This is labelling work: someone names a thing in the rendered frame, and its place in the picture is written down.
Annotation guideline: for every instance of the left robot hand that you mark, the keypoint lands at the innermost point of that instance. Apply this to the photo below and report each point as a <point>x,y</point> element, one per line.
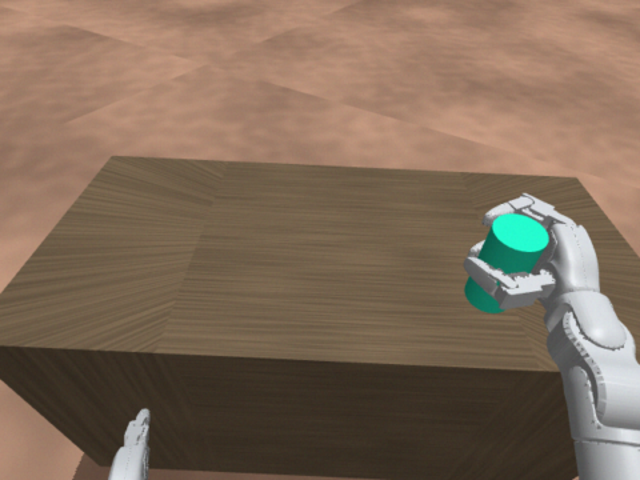
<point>131,461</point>

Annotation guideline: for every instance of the can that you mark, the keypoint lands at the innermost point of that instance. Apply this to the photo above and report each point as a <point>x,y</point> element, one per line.
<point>514,244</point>

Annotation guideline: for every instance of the right robot hand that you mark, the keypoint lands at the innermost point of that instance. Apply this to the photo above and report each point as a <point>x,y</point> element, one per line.
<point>568,263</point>

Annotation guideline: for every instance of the right robot arm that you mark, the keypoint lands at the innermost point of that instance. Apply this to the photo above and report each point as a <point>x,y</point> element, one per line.
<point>595,354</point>

